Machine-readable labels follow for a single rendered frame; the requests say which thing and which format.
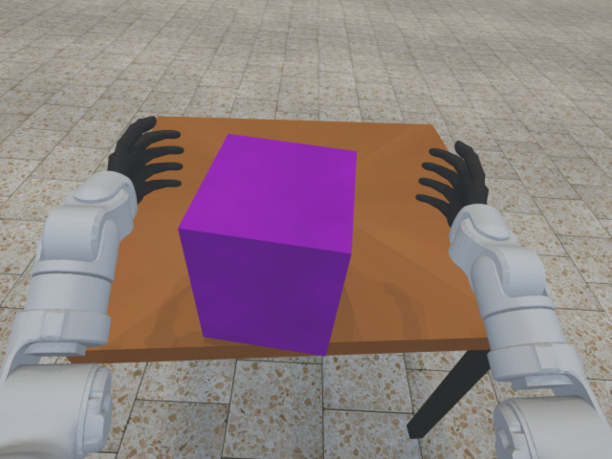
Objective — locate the right robot upper arm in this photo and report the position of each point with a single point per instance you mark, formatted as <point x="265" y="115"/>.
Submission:
<point x="554" y="427"/>

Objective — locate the left robot upper arm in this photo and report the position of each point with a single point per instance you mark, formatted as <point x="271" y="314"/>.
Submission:
<point x="55" y="411"/>

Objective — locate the carton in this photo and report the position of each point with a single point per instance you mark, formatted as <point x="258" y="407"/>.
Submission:
<point x="267" y="241"/>

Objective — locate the robot left forearm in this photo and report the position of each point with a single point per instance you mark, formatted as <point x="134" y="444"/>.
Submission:
<point x="74" y="267"/>

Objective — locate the table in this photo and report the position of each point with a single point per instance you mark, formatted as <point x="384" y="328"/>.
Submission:
<point x="402" y="292"/>

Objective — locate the left robot hand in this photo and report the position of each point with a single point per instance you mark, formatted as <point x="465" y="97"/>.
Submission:
<point x="130" y="156"/>

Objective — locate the right robot hand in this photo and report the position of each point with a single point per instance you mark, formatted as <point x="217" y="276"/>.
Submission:
<point x="469" y="183"/>

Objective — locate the robot right forearm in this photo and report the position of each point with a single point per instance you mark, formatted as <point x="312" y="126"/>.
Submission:
<point x="528" y="347"/>

